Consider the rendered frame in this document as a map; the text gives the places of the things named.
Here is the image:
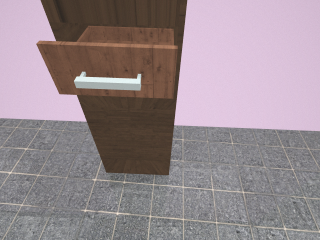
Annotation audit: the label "handle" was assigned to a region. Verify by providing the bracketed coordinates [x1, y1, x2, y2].
[74, 71, 142, 91]

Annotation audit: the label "cabinet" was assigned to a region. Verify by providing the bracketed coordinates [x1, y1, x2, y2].
[40, 0, 188, 175]

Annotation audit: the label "drawer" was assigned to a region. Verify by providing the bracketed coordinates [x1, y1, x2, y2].
[36, 26, 178, 99]

